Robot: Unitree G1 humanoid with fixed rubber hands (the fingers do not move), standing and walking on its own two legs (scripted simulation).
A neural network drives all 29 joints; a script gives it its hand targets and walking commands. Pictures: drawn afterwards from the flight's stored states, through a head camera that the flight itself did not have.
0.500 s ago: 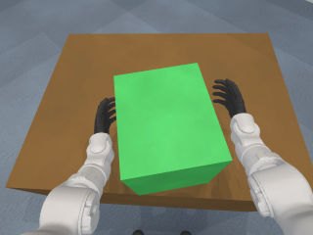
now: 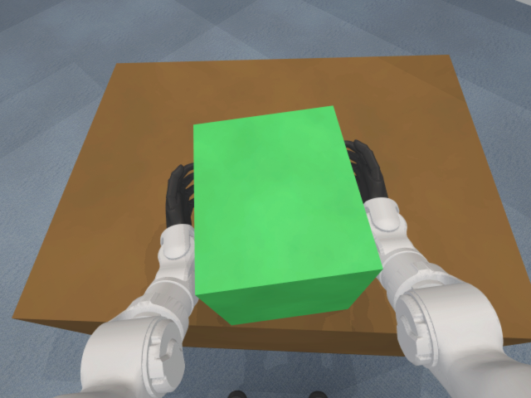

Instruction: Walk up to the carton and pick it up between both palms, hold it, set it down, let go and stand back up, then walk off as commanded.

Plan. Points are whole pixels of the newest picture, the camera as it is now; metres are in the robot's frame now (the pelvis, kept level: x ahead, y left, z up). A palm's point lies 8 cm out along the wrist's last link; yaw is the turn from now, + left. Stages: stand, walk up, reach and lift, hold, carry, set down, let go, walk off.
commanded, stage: reach and lift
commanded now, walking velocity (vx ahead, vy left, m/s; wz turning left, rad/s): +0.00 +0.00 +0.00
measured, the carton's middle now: (277, 225) +0.40 +0.02 -0.04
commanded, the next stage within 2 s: none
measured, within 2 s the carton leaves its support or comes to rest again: leaves its support in 1.60 s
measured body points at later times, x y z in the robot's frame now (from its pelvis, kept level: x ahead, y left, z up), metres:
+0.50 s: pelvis +0.00 +0.00 +0.00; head +0.14 -0.02 +0.43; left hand +0.41 +0.18 -0.01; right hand +0.46 -0.12 -0.01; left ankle -0.01 +0.16 -0.71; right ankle +0.01 -0.10 -0.71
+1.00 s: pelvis +0.00 +0.00 +0.00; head +0.14 -0.02 +0.43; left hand +0.40 +0.18 -0.01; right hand +0.46 -0.12 -0.01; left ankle -0.01 +0.16 -0.71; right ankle +0.01 -0.10 -0.71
